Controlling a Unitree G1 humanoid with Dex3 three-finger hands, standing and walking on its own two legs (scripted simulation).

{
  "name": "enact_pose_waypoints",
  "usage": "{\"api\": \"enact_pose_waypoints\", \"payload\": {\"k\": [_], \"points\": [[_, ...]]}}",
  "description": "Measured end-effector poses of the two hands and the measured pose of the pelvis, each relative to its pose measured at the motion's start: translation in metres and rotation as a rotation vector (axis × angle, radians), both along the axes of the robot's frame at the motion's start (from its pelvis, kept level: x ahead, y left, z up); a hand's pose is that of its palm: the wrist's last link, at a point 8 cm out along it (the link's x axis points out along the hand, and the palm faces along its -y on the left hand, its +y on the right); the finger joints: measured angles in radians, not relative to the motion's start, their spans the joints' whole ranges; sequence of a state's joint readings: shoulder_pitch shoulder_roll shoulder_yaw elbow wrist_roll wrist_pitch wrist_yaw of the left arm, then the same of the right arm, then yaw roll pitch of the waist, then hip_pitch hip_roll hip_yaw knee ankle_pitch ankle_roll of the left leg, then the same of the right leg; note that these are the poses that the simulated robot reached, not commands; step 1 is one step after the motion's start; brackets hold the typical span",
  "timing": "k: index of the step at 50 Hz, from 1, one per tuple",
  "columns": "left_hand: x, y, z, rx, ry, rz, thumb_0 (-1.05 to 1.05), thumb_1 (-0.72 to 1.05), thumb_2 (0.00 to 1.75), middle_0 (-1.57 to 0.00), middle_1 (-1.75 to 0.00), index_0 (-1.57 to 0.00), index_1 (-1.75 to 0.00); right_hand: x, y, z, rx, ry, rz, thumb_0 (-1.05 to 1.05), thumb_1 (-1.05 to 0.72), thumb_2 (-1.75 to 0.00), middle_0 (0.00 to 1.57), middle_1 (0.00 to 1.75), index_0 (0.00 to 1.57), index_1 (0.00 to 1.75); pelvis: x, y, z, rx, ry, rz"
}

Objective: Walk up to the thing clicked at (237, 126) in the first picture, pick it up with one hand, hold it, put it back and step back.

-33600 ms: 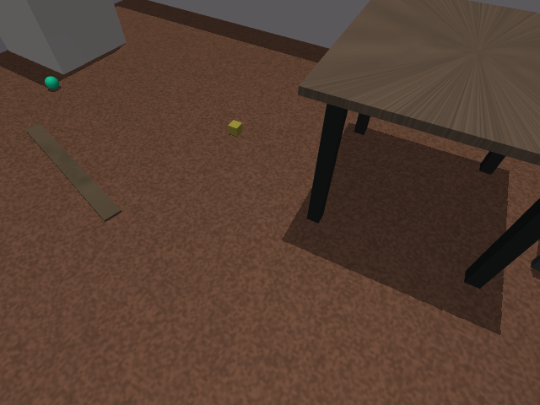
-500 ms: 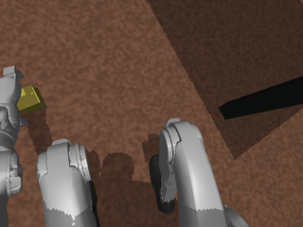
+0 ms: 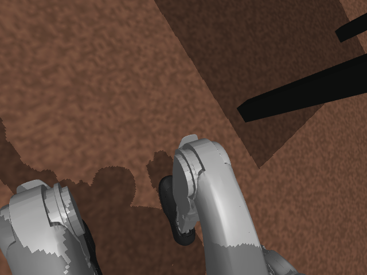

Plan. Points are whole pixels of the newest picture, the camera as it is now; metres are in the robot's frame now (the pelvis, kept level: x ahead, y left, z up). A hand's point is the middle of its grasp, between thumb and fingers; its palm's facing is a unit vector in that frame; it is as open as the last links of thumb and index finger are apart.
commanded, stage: rest palm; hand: left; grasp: from above
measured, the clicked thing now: out of the picture +0.45 +0.31 -0.27
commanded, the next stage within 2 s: close in 0.44 s
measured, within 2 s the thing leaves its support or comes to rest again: neither
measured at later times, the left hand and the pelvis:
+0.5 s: hand out of the picture +0.43 +0.30 -0.25, palm faces -0.43 -0.25 -0.87, open 13.4 cm; pelvis +0.00 +0.01 +0.00, yaw -2 degrees
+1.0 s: hand out of the picture +0.44 +0.30 -0.26, palm faces -0.40 -0.23 -0.89, open 11.2 cm; pelvis -0.01 +0.01 -0.01, yaw -3 degrees
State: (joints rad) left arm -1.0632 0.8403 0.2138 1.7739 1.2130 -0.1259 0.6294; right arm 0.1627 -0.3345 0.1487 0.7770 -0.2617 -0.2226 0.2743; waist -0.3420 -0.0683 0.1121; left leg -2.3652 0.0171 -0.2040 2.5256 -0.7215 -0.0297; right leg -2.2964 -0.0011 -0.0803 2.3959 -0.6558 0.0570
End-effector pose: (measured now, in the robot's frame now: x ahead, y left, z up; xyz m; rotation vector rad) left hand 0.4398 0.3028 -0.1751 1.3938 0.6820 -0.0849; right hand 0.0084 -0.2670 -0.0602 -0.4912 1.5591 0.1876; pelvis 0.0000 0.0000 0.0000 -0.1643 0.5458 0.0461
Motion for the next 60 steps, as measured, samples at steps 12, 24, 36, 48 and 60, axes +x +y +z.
{"api": "enact_pose_waypoints", "payload": {"k": [12, 24, 36, 48, 60], "points": [[0.012, -0.01, -0.006, -0.015, -0.046, -0.027, 0.0, -0.41, 0.88, -0.21, -0.82, -0.19, -0.84, 0.01, 0.022, -0.004, 0.083, -0.023, 0.029, 0.0, -0.89, -0.9, 0.2, 0.3, 0.2, 0.3, 0.006, 0.006, -0.002, -0.036, -0.008, -0.013], [-0.005, 0.005, -0.011, -0.024, -0.004, 0.05, 0.0, -0.37, 0.84, -0.23, -0.81, -0.22, -0.82, 0.022, 0.018, 0.001, 0.079, -0.087, 0.097, 0.0, -0.89, -0.9, 0.2, 0.3, 0.2, 0.3, -0.003, 0.008, -0.004, -0.043, -0.044, -0.013], [0.008, -0.001, -0.019, -0.026, -0.045, -0.035, 0.0, -0.24, 0.75, -0.32, -0.78, -0.32, -0.77, 0.011, 0.02, 0.015, 0.058, -0.032, 0.108, 0.0, -0.89, -0.9, 0.2, 0.3, 0.2, 0.3, 0.0, 0.01, -0.004, -0.067, -0.054, -0.019], [0.005, -0.004, -0.023, -0.009, -0.032, 0.018, 0.0, -0.08, 0.61, -0.43, -0.69, -0.45, -0.67, 0.009, 0.027, 0.01, 0.11, -0.067, 0.123, 0.0, -0.89, -0.9, 0.2, 0.3, 0.2, 0.3, -0.005, 0.012, -0.006, -0.069, -0.076, -0.024], [0.004, 0.005, -0.022, -0.015, -0.02, 0.027, 0.0, 0.06, 0.48, -0.54, -0.57, -0.59, -0.56, 0.002, 0.027, 0.012, 0.108, -0.043, 0.107, 0.0, -0.9, -0.9, 0.2, 0.3, 0.2, 0.3, -0.005, 0.01, -0.004, -0.068, -0.075, -0.025]]}}
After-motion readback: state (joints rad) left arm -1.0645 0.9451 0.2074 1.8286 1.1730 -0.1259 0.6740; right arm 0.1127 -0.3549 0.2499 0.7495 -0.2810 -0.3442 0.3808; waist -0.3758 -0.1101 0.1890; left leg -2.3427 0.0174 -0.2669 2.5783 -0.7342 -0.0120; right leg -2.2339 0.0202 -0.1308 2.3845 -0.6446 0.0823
